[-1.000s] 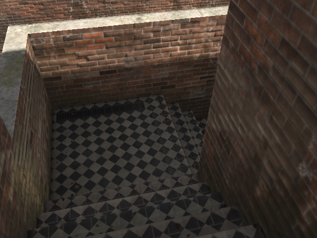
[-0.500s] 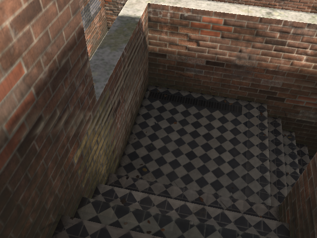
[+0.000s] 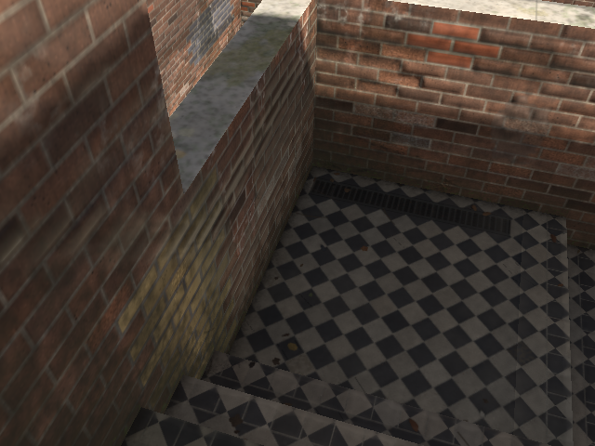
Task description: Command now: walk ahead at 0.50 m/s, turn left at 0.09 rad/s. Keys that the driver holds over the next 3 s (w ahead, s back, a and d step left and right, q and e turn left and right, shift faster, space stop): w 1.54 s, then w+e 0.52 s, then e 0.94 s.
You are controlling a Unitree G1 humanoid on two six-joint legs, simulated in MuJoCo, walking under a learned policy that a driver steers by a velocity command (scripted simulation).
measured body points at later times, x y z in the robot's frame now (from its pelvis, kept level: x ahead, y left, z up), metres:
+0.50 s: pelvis +0.22 -0.01 -0.17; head +0.22 +0.00 +0.28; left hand +0.10 +0.20 -0.32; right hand +0.40 -0.22 -0.28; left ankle +0.32 +0.06 -0.92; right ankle +0.04 -0.08 -0.70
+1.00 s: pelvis +0.44 -0.06 -0.36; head +0.42 -0.07 +0.09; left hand +0.58 +0.18 -0.48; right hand +0.38 -0.30 -0.51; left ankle +0.32 +0.06 -0.94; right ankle +0.51 -0.15 -1.11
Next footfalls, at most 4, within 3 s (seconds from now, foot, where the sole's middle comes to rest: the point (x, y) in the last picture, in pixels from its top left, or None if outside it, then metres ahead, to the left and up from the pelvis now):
0.50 left None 0.35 0.06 -0.98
1.02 right None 0.53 -0.15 -1.19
1.58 left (295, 439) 0.83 0.02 -1.39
2.08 right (356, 417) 1.00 -0.22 -1.60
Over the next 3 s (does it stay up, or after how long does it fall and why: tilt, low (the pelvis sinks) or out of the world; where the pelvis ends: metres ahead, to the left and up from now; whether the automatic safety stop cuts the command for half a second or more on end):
stays up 1.25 -0.18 -1.06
